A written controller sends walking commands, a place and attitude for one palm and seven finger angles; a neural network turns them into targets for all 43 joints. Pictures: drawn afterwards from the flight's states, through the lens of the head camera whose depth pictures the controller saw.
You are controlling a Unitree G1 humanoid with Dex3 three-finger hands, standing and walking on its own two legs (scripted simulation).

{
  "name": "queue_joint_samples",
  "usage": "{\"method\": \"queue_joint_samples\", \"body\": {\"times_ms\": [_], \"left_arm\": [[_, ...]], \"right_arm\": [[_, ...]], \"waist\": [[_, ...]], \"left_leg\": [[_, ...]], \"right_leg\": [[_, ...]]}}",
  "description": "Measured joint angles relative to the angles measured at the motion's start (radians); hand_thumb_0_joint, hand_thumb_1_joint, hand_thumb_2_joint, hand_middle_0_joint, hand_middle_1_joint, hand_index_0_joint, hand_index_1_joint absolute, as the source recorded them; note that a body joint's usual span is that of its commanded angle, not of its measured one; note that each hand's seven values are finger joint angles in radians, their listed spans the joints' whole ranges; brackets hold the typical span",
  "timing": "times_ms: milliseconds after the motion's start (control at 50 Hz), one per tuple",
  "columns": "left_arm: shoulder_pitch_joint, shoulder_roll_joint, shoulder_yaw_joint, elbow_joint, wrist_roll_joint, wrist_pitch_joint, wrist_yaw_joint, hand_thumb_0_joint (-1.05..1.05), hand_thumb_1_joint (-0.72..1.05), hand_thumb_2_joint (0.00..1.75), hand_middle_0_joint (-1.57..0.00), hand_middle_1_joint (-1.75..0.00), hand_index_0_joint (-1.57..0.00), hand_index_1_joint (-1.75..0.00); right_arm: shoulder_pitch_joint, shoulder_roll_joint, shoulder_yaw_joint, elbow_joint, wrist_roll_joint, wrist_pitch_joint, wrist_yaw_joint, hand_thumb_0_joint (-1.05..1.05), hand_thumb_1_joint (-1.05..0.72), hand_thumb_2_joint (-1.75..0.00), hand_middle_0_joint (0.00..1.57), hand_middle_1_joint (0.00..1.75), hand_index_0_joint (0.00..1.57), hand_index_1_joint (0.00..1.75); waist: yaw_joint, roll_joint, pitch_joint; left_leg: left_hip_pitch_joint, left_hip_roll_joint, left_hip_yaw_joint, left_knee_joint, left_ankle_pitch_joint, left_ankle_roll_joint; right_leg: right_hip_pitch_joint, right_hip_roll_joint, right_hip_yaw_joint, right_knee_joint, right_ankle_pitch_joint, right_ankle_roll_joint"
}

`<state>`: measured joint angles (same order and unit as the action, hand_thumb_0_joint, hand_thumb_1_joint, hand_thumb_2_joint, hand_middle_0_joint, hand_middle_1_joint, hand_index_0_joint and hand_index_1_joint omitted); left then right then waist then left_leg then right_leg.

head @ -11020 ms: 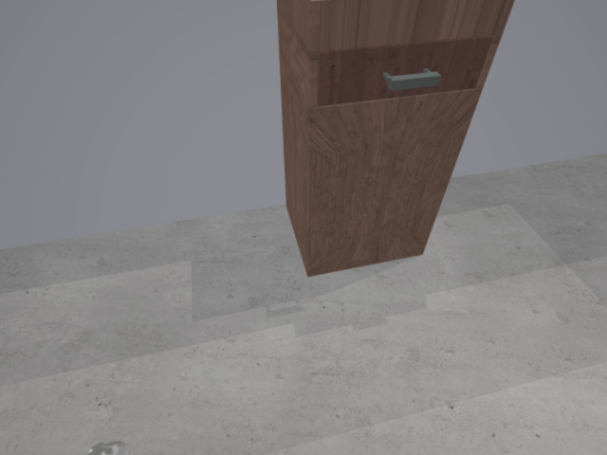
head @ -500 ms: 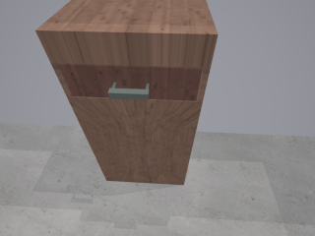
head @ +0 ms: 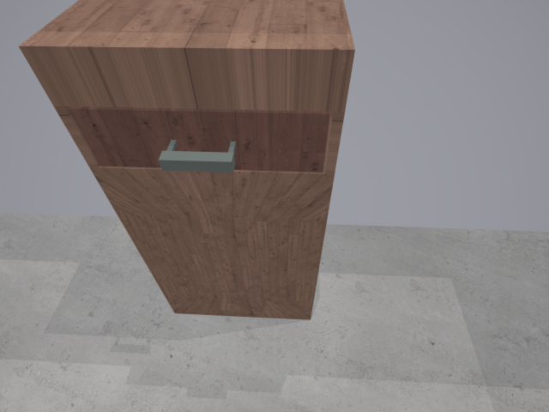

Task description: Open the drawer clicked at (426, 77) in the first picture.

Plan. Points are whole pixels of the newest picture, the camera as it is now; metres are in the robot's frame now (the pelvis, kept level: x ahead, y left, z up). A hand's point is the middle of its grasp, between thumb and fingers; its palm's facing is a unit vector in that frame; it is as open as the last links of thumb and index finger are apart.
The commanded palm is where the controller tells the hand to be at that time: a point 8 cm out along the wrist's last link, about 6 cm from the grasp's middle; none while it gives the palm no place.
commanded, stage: come to a stop and stand still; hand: left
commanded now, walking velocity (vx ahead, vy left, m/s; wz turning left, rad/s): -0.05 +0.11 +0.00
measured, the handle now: (200, 153) +0.54 +0.18 +0.07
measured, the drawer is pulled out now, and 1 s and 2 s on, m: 0.00 0.00 0.00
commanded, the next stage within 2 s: none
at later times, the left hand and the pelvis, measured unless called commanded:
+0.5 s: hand out of the picture -0.01 +0.15 -0.17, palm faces +0.08 -0.98 -0.18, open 7.4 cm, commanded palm none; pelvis +0.02 -0.01 +0.00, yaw -1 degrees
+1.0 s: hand out of the picture +0.01 +0.25 -0.16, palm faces -0.01 -0.97 -0.24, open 7.4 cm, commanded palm none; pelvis -0.06 +0.06 +0.00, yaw -2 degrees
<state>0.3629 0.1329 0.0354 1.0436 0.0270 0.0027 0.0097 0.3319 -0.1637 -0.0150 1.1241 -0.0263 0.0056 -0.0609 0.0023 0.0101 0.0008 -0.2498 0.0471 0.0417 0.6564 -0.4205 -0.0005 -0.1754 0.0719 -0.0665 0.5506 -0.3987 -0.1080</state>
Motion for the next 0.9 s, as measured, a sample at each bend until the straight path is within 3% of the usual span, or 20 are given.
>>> {"method": "queue_joint_samples", "body": {"times_ms": [60,100,300,360,420,540,620,660,680,720,760,820,900], "left_arm": [[0.006,-0.008,-0.006,0.007,-0.007,-0.022,0.021,0.0,0.91,0.9,-0.19,-0.3,-0.19,-0.3],[0.014,-0.017,-0.015,0.019,-0.01,-0.031,0.03,0.0,0.91,0.9,-0.19,-0.3,-0.19,-0.3],[0.053,-0.05,-0.041,0.042,-0.015,-0.018,0.044,0.0,0.91,0.9,-0.2,-0.3,-0.2,-0.3],[0.06,-0.042,-0.038,0.039,-0.021,-0.012,0.046,0.0,0.91,0.9,-0.2,-0.3,-0.2,-0.3],[0.046,-0.03,-0.031,0.033,-0.02,-0.003,0.054,0.0,0.91,0.9,-0.2,-0.3,-0.2,-0.3],[0.017,-0.03,-0.037,0.016,-0.015,-0.019,0.062,0.0,0.91,0.9,-0.2,-0.3,-0.2,-0.3],[0.019,-0.028,-0.026,-0.028,-0.012,-0.041,0.07,0.0,0.91,0.9,-0.2,-0.3,-0.2,-0.3],[0.02,-0.01,-0.026,-0.054,-0.023,-0.036,0.066,0.0,0.91,0.9,-0.2,-0.3,-0.2,-0.3],[0.018,0.0,-0.024,-0.067,-0.029,-0.03,0.062,0.0,0.91,0.9,-0.2,-0.3,-0.2,-0.3],[-0.014,0.027,-0.018,-0.086,-0.028,-0.012,0.054,0.01,0.91,0.9,-0.2,-0.3,-0.2,-0.3],[-0.059,0.047,-0.012,-0.109,-0.023,-0.001,0.049,0.01,0.91,0.9,-0.2,-0.3,-0.2,-0.3],[-0.115,0.067,-0.01,-0.131,-0.015,0.006,0.039,0.01,0.91,0.9,-0.2,-0.3,-0.2,-0.3],[-0.125,0.081,-0.01,-0.133,-0.004,0.016,0.035,0.0,0.91,0.9,-0.19,-0.3,-0.19,-0.3]], "right_arm": [[-0.016,-0.004,0.0,0.007,0.008,0.009,-0.001,0.01,-0.91,-0.9,0.2,0.3,0.2,0.3],[-0.04,-0.006,0.001,0.004,0.014,0.008,0.003,0.01,-0.91,-0.9,0.2,0.3,0.19,0.3],[-0.154,0.018,0.003,-0.061,0.032,0.021,0.009,0.0,-0.92,-0.9,0.2,0.3,0.19,0.3],[-0.154,0.027,0.004,-0.079,0.027,0.012,0.006,0.0,-0.92,-0.9,0.2,0.3,0.19,0.3],[-0.141,0.035,0.008,-0.085,0.021,0.001,-0.001,0.0,-0.93,-0.9,0.2,0.3,0.19,0.3],[-0.111,0.013,0.013,-0.071,0.019,0.008,0.003,0.0,-0.94,-0.9,0.2,0.3,0.2,0.3],[-0.067,0.002,-0.003,-0.132,0.012,-0.007,0.011,0.0,-0.93,-0.9,0.2,0.3,0.2,0.3],[-0.018,-0.006,-0.005,-0.157,0.009,-0.02,0.012,0.0,-0.93,-0.9,0.2,0.3,0.2,0.3],[0.01,-0.013,-0.007,-0.167,0.006,-0.025,0.011,0.0,-0.92,-0.9,0.2,0.3,0.2,0.3],[0.045,-0.018,-0.009,-0.164,0.002,-0.024,0.012,0.0,-0.92,-0.9,0.2,0.3,0.19,0.3],[0.061,-0.019,-0.001,-0.153,0.0,-0.017,0.016,0.0,-0.92,-0.9,0.2,0.3,0.19,0.3],[0.073,-0.013,0.015,-0.132,0.003,-0.006,0.027,0.0,-0.91,-0.9,0.2,0.3,0.19,0.3],[0.068,0.006,0.029,-0.11,0.002,0.014,0.043,0.01,-0.91,-0.9,0.2,0.3,0.19,0.3]], "waist": [[0.013,-0.01,0.014],[0.02,-0.016,0.025],[0.037,-0.012,0.044],[0.031,-0.013,0.035],[0.032,-0.034,0.03],[0.031,-0.016,0.024],[-0.021,0.009,0.042],[-0.039,0.018,0.037],[-0.046,0.026,0.027],[-0.048,0.012,0.022],[-0.039,-0.003,0.031],[-0.028,-0.007,0.036],[-0.02,-0.011,0.004]], "left_leg": [[-0.071,-0.013,-0.003,0.177,-0.069,0.006],[-0.094,-0.02,0.004,0.199,-0.063,0.004],[-0.083,-0.054,-0.004,-0.02,0.098,0.014],[-0.038,-0.053,-0.002,-0.104,0.223,0.028],[-0.035,-0.062,0.006,-0.09,0.191,0.02],[-0.036,-0.051,0.012,-0.108,0.208,0.023],[-0.054,-0.049,0.011,-0.011,0.102,0.05],[-0.001,-0.056,0.012,-0.081,0.24,0.076],[0.021,-0.056,0.007,-0.113,0.243,0.091],[0.037,-0.081,0.013,-0.129,0.186,0.11],[0.026,-0.106,0.029,-0.111,0.171,0.122],[-0.005,-0.128,0.045,-0.081,0.181,0.135],[-0.053,-0.143,0.063,-0.055,0.191,0.145]], "right_leg": [[0.043,0.005,-0.008,-0.057,0.023,-0.012],[0.074,0.008,-0.004,-0.098,0.042,-0.016],[0.129,0.028,0.017,-0.11,0.034,-0.018],[0.118,0.034,0.013,-0.052,-0.003,-0.009],[0.111,0.021,0.019,-0.02,-0.025,0.018],[0.13,0.03,0.026,-0.098,0.032,0.024],[0.083,0.046,0.008,-0.042,0.132,0.084],[0.035,0.048,-0.014,0.062,0.191,0.08],[-0.002,0.043,-0.021,0.139,0.175,0.078],[-0.066,0.005,0.008,0.25,0.026,0.077],[-0.106,-0.04,0.042,0.253,-0.052,0.079],[-0.133,-0.086,0.076,0.212,-0.043,0.077],[-0.106,-0.103,0.108,0.134,0.009,0.074]]}}
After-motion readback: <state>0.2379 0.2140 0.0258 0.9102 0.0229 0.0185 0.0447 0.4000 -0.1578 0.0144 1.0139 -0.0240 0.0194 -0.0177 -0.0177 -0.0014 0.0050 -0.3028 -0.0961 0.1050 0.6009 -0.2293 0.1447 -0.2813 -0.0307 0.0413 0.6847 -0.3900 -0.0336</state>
